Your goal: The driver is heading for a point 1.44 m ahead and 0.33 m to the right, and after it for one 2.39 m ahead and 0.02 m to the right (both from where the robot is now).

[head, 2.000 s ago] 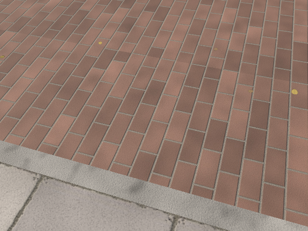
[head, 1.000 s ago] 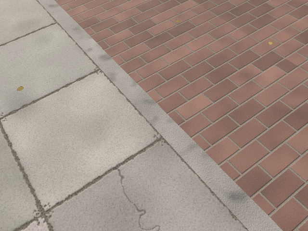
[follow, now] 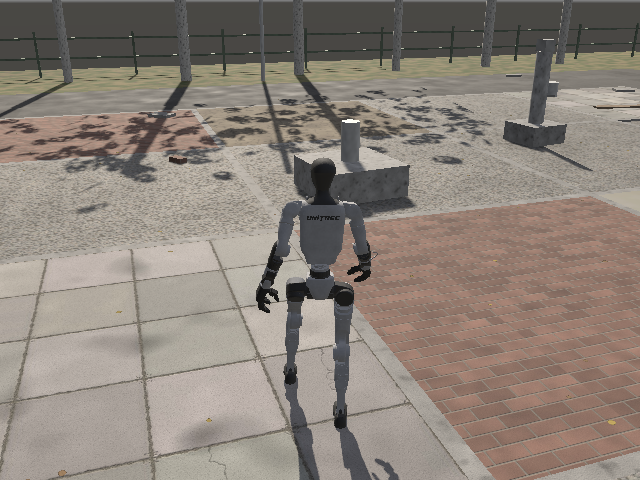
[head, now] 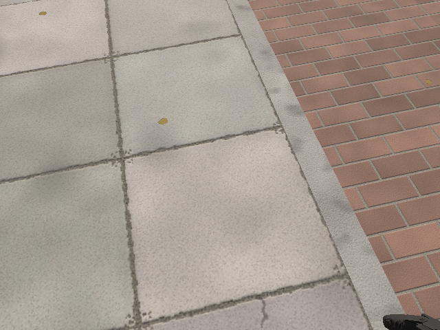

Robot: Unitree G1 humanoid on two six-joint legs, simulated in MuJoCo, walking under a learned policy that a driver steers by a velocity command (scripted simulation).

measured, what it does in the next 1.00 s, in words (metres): walks ahead, turning right: left foot, then right foot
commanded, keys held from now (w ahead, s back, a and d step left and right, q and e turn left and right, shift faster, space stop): w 0.04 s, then w+e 0.76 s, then w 0.20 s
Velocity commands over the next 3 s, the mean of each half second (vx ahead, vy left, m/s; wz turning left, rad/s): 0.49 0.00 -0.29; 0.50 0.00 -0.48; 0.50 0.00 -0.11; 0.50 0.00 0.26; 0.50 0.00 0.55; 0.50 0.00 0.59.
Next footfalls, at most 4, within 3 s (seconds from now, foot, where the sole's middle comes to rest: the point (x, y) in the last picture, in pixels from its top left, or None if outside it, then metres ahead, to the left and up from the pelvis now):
0.12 left None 0.26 0.14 -0.78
0.66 right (308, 312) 0.52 -0.14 -0.78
1.16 left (283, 211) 0.87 -0.07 -0.78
1.68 right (380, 182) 1.01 -0.42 -0.78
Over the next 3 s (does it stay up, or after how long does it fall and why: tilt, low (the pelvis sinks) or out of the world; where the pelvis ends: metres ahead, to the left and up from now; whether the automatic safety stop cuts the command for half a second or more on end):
stays up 1.60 -0.39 0.00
